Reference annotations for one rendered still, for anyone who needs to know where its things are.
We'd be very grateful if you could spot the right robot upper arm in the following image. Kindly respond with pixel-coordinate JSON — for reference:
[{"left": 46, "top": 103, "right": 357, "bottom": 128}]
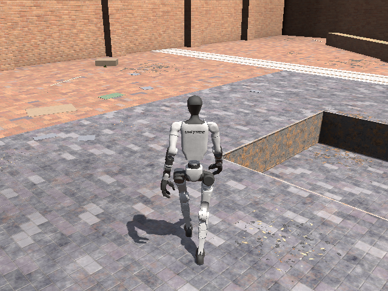
[{"left": 207, "top": 122, "right": 221, "bottom": 154}]

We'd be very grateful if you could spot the left robot hand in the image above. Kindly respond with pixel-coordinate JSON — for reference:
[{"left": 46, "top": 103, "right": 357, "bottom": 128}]
[{"left": 161, "top": 179, "right": 175, "bottom": 198}]

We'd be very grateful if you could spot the left robot forearm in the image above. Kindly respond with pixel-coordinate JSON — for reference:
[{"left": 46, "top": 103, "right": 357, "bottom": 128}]
[{"left": 162, "top": 147, "right": 174, "bottom": 181}]

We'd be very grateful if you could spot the left robot thigh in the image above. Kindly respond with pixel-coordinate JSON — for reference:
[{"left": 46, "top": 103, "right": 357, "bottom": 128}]
[{"left": 173, "top": 168, "right": 190, "bottom": 203}]

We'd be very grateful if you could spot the right robot forearm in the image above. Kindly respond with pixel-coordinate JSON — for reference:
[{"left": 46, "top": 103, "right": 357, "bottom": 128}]
[{"left": 214, "top": 146, "right": 222, "bottom": 166}]

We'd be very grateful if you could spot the left robot upper arm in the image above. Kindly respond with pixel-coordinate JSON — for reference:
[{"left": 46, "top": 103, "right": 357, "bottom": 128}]
[{"left": 168, "top": 121, "right": 182, "bottom": 156}]

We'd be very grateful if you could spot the right robot hand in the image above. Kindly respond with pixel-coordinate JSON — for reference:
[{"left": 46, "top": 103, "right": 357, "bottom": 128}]
[{"left": 209, "top": 163, "right": 222, "bottom": 175}]

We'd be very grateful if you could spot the robot right shin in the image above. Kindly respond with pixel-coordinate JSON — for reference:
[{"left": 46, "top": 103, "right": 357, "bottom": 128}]
[{"left": 198, "top": 211, "right": 209, "bottom": 255}]

